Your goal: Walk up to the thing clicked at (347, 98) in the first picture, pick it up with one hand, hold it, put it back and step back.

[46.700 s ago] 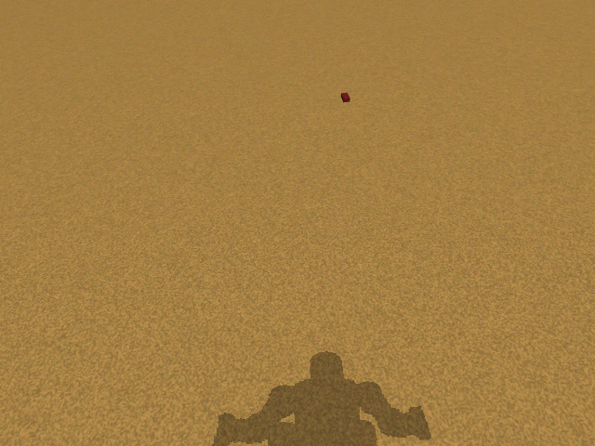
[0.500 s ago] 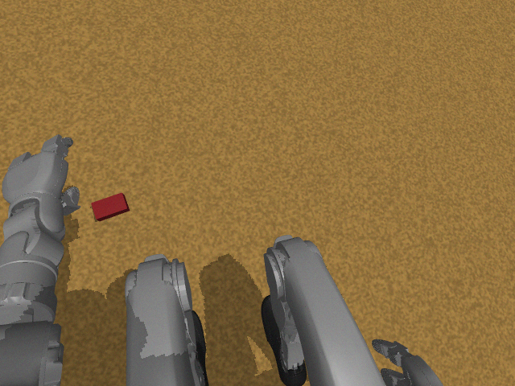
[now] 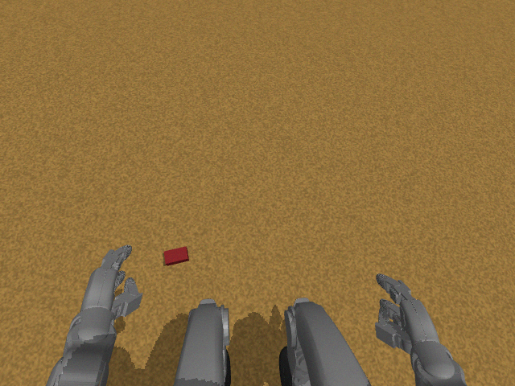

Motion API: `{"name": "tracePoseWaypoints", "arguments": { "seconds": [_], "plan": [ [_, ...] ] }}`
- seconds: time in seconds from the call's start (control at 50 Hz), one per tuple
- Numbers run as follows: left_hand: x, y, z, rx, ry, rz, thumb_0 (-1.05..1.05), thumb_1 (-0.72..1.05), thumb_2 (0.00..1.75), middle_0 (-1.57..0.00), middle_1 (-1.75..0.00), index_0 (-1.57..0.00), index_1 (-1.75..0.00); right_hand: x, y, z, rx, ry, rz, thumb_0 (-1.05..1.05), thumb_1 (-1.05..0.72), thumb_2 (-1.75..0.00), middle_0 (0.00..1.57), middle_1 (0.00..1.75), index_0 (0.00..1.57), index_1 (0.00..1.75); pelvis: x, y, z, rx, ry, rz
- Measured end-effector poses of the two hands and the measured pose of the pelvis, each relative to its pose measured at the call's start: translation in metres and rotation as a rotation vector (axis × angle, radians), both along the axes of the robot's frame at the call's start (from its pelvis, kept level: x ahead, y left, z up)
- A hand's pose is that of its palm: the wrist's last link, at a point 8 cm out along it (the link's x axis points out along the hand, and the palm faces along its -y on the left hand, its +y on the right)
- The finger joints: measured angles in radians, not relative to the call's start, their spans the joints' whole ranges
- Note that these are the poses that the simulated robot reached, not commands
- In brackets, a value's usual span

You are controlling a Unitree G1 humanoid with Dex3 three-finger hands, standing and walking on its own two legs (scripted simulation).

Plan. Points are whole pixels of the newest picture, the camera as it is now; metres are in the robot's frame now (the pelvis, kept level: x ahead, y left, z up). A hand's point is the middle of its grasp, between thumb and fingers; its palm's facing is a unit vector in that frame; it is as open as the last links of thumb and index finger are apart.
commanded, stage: home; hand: left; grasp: from above
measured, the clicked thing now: (176, 256) +0.48 +0.24 -0.56
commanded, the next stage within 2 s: none
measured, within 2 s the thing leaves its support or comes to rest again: neither
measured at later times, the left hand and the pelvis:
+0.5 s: hand (99, 316) +0.23 +0.19 +0.09, palm faces +0.10 -0.98 -0.20, open 7.4 cm; pelvis +0.07 +0.01 +0.14, yaw +3 degrees
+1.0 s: hand (95, 333) +0.21 +0.19 +0.09, palm faces +0.10 -0.98 -0.19, open 7.4 cm; pelvis +0.06 +0.00 +0.14, yaw +3 degrees
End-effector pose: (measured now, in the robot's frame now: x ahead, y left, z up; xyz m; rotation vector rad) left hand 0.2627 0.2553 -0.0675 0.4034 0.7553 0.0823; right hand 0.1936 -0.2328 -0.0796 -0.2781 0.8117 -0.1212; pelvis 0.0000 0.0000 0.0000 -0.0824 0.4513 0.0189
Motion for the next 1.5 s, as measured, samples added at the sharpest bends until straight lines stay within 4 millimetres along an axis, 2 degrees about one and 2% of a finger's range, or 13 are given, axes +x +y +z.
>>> {"name": "tracePoseWaypoints", "arguments": {
  "seconds": [0.14,0.3,0.42,0.52,0.64,0.74,1.16,1.5],
  "plan": [
    [-0.021,-0.007,0.057,-0.121,0.044,0.123,0.01,0.89,0.90,-0.21,-0.30,-0.20,-0.30,0.000,0.009,0.058,0.003,-0.031,-0.028,0.01,-0.91,-0.90,0.20,0.30,0.21,0.30,0.020,0.000,0.054,0.007,-0.072,0.017],
    [-0.037,-0.013,0.122,-0.192,0.054,0.183,0.01,0.90,0.90,-0.20,-0.30,-0.20,-0.30,-0.004,0.005,0.114,-0.030,-0.063,-0.079,0.01,-0.91,-0.90,0.20,0.30,0.21,0.30,0.046,0.002,0.105,0.016,-0.155,0.032],
    [-0.049,-0.015,0.163,-0.197,0.031,0.184,0.01,0.90,0.90,-0.20,-0.30,-0.20,-0.30,0.004,0.003,0.144,-0.045,-0.124,-0.099,0.02,-0.91,-0.90,0.20,0.30,0.21,0.30,0.061,0.005,0.129,0.024,-0.211,0.037],
    [-0.058,-0.015,0.182,-0.197,0.017,0.183,0.01,0.90,0.90,-0.20,-0.30,-0.20,-0.30,0.019,0.005,0.159,-0.041,-0.190,-0.086,0.02,-0.91,-0.90,0.20,0.30,0.21,0.30,0.068,0.006,0.137,0.029,-0.245,0.041],
    [-0.065,-0.015,0.186,-0.205,0.019,0.191,0.01,0.90,0.90,-0.20,-0.30,-0.20,-0.30,0.035,0.009,0.169,-0.037,-0.252,-0.043,0.02,-0.91,-0.90,0.20,0.30,0.21,0.30,0.068,0.005,0.140,0.034,-0.269,0.050],
    [-0.069,-0.015,0.183,-0.213,0.026,0.196,0.01,0.90,0.90,-0.20,-0.30,-0.20,-0.30,0.041,0.011,0.173,-0.039,-0.274,-0.014,0.02,-0.91,-0.90,0.20,0.30,0.21,0.30,0.066,0.004,0.139,0.037,-0.279,0.053],
    [-0.071,-0.016,0.182,-0.206,0.024,0.185,0.01,0.90,0.90,-0.20,-0.30,-0.20,-0.30,0.020,0.007,0.161,-0.041,-0.212,-0.032,0.02,-0.91,-0.90,0.20,0.30,0.21,0.30,0.061,0.003,0.139,0.039,-0.279,0.046],
    [-0.065,-0.014,0.183,-0.207,0.019,0.178,0.01,0.90,0.90,-0.20,-0.30,-0.20,-0.30,0.031,0.008,0.165,-0.046,-0.232,-0.031,0.02,-0.91,-0.90,0.20,0.30,0.21,0.30,0.066,0.006,0.139,0.038,-0.279,0.045]
  ]
}}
